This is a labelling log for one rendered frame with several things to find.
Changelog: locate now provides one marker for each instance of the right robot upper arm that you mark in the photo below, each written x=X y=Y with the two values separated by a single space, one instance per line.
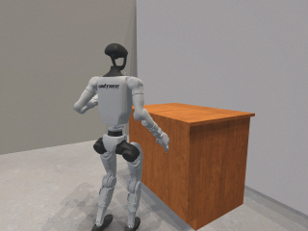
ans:
x=136 y=85

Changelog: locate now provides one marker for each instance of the left robot upper arm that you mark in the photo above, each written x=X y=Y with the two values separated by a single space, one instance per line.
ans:
x=90 y=91

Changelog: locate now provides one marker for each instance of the robot right shin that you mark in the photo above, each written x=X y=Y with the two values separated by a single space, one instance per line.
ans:
x=133 y=201

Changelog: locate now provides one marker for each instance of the robot left forearm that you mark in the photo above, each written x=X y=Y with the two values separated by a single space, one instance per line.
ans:
x=92 y=103

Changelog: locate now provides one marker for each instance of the table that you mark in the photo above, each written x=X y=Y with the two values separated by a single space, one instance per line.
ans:
x=202 y=175

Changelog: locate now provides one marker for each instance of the robot right forearm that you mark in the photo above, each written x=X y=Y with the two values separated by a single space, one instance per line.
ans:
x=151 y=125

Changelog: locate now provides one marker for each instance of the robot right hand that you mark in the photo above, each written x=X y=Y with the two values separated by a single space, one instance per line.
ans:
x=164 y=141

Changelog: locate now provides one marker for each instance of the robot head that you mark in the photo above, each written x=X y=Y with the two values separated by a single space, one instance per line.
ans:
x=115 y=51

